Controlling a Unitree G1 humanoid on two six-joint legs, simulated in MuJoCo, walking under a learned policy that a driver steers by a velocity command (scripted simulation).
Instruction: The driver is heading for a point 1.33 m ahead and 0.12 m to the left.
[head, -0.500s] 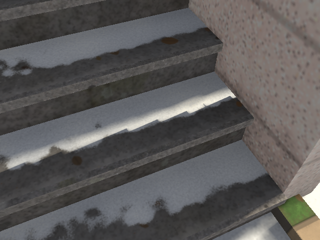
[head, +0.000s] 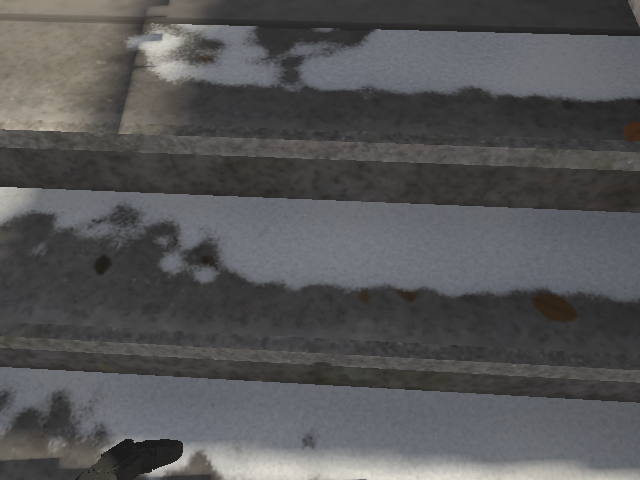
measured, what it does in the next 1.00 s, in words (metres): climbs, turning left: left foot 0.17 m higher, then right foot 0.17 m higher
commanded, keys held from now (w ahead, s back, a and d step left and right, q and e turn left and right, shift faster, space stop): w+q+shift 0.30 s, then w+shift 0.42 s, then w+e+shift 0.22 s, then e+shift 0.06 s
